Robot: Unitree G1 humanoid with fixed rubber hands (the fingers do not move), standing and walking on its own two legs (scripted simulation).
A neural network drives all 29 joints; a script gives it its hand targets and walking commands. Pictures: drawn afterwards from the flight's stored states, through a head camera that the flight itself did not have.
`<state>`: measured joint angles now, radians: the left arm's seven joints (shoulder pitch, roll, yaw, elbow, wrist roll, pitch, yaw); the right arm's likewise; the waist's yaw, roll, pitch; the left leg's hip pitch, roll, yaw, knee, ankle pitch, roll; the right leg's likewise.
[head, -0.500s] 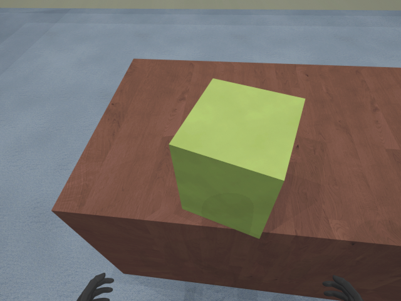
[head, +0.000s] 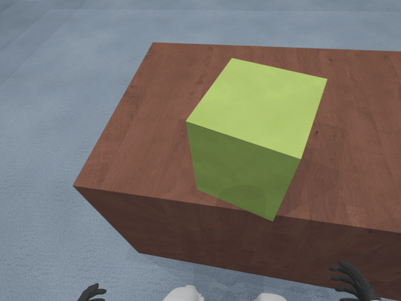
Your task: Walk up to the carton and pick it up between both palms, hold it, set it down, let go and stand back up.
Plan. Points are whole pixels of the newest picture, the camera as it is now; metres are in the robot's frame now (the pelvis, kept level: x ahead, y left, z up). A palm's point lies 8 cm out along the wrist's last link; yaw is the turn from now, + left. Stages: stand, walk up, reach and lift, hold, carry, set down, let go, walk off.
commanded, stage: walk up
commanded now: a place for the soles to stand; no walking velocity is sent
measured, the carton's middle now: (252, 141) +0.43 -0.09 +0.04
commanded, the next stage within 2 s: none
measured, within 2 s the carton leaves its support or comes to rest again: neither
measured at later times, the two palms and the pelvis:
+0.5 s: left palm out of the picture +0.11 +0.28 -0.08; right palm out of the picture +0.10 -0.26 -0.09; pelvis +0.00 +0.02 +0.00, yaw -7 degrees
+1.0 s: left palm (89, 277) +0.18 +0.27 -0.07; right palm out of the picture +0.05 -0.27 -0.10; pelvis +0.00 +0.03 +0.00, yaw -14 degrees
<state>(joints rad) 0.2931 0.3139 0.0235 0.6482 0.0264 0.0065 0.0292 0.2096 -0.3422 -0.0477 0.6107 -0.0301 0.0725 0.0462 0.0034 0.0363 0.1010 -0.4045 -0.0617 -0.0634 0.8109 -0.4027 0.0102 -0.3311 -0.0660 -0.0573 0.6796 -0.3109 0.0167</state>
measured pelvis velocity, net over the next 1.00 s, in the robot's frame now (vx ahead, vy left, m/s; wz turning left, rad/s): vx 0.00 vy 0.03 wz -0.24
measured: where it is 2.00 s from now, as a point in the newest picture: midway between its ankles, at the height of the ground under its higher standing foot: outside the picture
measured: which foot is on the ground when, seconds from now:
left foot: down 0.00-1.00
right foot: down 0.00-1.00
